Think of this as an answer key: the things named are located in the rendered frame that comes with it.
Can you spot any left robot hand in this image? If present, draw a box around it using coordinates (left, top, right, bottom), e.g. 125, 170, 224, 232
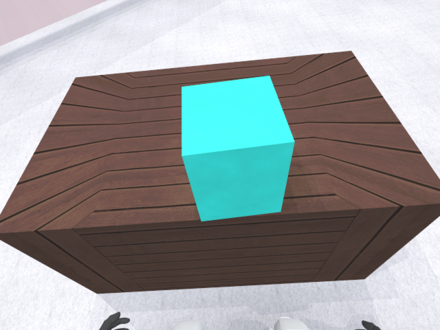
99, 312, 130, 330

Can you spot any pedestal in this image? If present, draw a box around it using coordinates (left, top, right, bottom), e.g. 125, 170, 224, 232
0, 51, 440, 294

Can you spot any carton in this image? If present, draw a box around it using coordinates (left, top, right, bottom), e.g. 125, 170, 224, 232
181, 76, 295, 221

